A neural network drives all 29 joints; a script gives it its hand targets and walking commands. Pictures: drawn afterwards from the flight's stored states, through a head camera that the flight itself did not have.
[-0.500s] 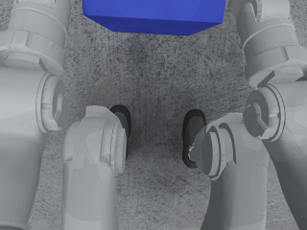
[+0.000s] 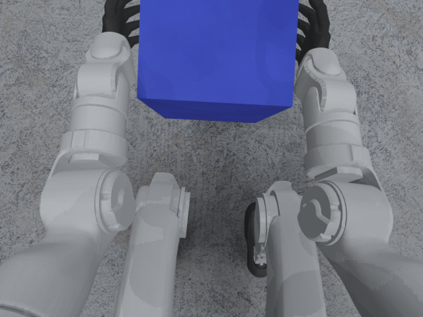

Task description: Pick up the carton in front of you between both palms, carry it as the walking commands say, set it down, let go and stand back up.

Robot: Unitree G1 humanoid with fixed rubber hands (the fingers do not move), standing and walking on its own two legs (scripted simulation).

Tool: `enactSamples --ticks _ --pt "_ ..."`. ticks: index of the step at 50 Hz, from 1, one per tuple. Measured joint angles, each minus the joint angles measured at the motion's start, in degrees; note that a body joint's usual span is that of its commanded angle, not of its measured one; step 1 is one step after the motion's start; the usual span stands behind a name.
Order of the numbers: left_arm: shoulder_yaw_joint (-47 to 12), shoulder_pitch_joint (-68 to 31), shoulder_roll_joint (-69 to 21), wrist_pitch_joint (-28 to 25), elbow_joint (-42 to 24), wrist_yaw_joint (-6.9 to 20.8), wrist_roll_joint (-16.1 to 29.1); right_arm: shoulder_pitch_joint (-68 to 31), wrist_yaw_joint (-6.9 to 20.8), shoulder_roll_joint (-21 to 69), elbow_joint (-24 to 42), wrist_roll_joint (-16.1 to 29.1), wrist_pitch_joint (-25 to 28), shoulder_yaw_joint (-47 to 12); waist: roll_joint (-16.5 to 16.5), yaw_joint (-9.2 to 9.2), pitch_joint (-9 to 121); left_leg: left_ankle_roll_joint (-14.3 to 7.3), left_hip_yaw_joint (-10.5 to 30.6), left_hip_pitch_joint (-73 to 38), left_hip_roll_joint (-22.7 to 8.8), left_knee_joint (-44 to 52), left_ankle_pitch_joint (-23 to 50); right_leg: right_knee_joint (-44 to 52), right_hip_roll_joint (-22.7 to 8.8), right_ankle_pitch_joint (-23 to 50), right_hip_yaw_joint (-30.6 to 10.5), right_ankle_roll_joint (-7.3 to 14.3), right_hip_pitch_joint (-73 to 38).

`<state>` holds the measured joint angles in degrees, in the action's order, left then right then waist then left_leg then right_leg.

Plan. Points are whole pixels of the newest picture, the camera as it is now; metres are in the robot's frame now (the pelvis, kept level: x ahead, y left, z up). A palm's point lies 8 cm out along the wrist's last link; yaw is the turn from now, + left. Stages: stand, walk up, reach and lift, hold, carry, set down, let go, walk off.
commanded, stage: reach and lift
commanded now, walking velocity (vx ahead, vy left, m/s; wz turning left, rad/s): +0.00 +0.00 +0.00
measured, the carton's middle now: (214, 58) +0.54 +0.04 -0.15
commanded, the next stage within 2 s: none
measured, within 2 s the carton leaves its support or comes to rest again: neither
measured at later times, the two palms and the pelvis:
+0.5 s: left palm (74, 14) +0.48 +0.18 +0.07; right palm (383, 34) +0.49 -0.12 +0.07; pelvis +0.00 +0.00 +0.12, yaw +1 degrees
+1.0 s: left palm out of the picture +0.43 +0.17 +0.23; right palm out of the picture +0.44 -0.13 +0.23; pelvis +0.05 +0.00 +0.26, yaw +2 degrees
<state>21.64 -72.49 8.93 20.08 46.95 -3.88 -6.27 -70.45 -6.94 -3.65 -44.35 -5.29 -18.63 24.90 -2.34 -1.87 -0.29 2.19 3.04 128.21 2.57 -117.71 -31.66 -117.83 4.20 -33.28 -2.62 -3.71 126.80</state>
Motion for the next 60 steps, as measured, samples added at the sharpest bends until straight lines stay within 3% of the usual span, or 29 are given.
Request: enactSamples --ticks 5,9,15,27,60 --pt "5.06 2.01 -1.97 1.25 0.58 2.65 -5.88 1.46 1.9 3.55 -0.1 -7.4 -1.46 5.72 0.6 0.31 4.18 0.12 0.58 -3.52 0.37 7.38 2.82 7.28 -0.72 2.52 0.48 0.89 -3.65" --pt "6.82 2.62 -3.43 1.8 -0.5 3.47 -8.39 2.35 3.0 4.36 1.53 -9.39 -2.43 7.24 0.96 0.62 5.4 0.1 0.89 -5.77 0.4 11.85 4.67 11.81 -0.52 4.32 0.54 0.89 -5.95" --pt "7.52 4.6 -5.64 3.0 -4.18 3.65 -9.65 4.58 4.03 4.7 5.06 -9.39 -4.05 6.63 0.75 0.66 7.36 -0.07 0.61 -8.57 -0.07 16.45 5.73 16.43 -0.13 5.74 0.04 0.84 -8.5" --pt "5.18 16.3 -9.12 4.63 -11.98 3.92 -7.91 15.22 4.32 7.72 11.2 -7.99 -5.42 3.23 0.86 0.81 11.81 -0.34 0.26 -19.93 -0.41 25.55 5.2 25.39 -0.57 5.32 -0.46 1.24 -19.69" --pt "0.09 44.98 -16.12 3.36 -17.01 4.32 -8.22 44.04 5.75 13.31 15.66 -8.85 -4.2 -2.85 1.43 1.44 10.06 -0.92 0.74 -76.68 -1.21 65.56 11.73 65.03 -2.28 11.82 -0.81 3.05 -76.17"
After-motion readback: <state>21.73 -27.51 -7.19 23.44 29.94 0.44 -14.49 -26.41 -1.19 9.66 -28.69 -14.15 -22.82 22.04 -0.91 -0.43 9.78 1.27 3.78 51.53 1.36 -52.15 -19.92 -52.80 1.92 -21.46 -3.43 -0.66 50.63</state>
